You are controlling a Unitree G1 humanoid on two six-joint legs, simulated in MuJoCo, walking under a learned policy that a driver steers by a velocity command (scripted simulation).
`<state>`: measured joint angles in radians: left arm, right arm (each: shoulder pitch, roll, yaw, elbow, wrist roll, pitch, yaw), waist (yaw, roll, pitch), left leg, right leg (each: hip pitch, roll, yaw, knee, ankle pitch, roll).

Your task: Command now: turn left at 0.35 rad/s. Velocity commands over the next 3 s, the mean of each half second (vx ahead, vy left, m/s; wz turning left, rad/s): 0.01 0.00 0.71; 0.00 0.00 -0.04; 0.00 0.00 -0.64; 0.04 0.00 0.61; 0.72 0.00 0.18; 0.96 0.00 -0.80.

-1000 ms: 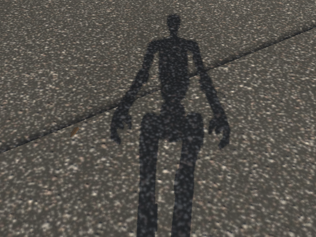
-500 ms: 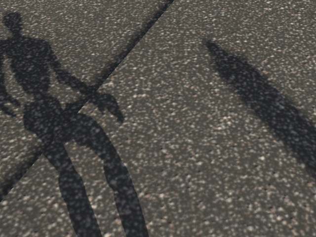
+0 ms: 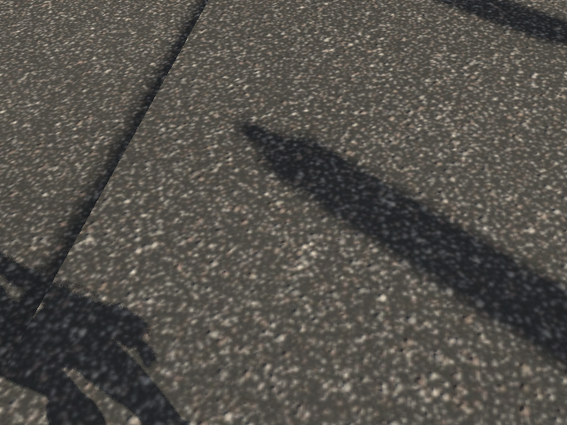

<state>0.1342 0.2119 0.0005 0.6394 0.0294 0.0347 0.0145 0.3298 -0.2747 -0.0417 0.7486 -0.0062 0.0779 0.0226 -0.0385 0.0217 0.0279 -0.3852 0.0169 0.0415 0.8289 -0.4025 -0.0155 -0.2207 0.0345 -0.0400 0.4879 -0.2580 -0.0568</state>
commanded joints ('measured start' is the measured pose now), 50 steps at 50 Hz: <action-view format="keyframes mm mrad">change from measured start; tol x32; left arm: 1 55 190 65 -25 -3 -3 14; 50 143 230 125 72 -5 27 -33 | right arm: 1 -55 -90 -25 -95 2 -22 3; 50 -233 -86 0 -128 -21 -61 -73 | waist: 1 67 -139 -53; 7 -7 288 4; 29 8 -202 -117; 50 87 72 -9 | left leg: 1 -10 -4 16 -48 -67 28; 5 134 -17 1 -362 145 67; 8 345 354 -641 -495 862 365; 26 154 39 -639 -406 460 159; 30 -121 -228 -238 83 -207 -2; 45 418 20 -216 -562 111 72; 50 273 231 -194 -518 670 216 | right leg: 1 107 -321 166 -77 452 -156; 5 47 -272 77 81 370 -66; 8 -432 34 76 612 -429 76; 27 11 49 141 -60 -9 65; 29 190 -340 531 -279 -52 -49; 42 143 -147 540 -114 411 -105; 47 -358 70 128 419 -311 68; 50 -321 17 108 667 -196 76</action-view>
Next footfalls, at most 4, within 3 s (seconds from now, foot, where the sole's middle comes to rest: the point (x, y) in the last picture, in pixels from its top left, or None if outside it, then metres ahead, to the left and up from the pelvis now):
0.12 left None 0.01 0.10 -0.77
0.56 right None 0.13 -0.06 -0.77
0.90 left None -0.02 0.08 -0.77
1.30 right None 0.08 -0.13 -0.77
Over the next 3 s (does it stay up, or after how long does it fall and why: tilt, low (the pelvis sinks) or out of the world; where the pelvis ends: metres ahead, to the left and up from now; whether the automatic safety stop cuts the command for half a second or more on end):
stays up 0.68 0.18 0.00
